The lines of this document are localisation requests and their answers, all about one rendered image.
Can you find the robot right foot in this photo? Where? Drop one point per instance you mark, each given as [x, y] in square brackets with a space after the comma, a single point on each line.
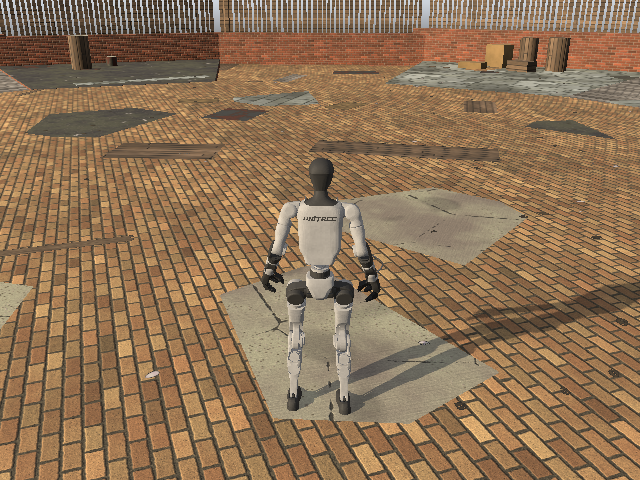
[344, 407]

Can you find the robot right hand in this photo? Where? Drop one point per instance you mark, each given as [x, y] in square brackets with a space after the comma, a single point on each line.
[375, 286]

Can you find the left robot upper arm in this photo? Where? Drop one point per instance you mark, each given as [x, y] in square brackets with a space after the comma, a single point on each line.
[288, 211]

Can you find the right robot forearm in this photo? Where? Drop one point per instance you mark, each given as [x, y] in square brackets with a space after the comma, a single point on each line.
[368, 266]

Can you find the robot left foot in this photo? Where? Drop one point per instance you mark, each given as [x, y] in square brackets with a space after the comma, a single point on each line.
[293, 403]

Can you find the robot left hand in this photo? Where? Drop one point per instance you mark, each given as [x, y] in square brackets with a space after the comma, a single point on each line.
[275, 278]

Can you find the robot foot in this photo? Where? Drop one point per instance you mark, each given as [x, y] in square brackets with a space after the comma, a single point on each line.
[293, 403]
[344, 407]

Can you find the left robot forearm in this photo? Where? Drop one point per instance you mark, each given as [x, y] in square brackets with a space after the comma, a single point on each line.
[271, 262]

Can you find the right robot upper arm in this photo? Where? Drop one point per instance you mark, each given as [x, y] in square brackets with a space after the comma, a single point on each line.
[352, 212]

